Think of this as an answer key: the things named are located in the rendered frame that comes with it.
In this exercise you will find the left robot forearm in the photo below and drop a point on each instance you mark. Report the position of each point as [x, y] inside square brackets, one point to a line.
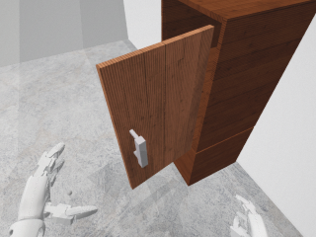
[30, 227]

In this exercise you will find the cupboard door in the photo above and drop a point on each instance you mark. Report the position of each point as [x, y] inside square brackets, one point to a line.
[156, 91]

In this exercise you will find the left robot hand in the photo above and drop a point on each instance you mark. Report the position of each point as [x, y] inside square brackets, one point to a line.
[34, 204]

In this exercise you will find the right robot hand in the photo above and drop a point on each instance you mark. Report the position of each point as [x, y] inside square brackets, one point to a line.
[253, 223]

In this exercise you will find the handle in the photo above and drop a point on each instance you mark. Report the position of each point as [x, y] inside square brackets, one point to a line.
[141, 149]

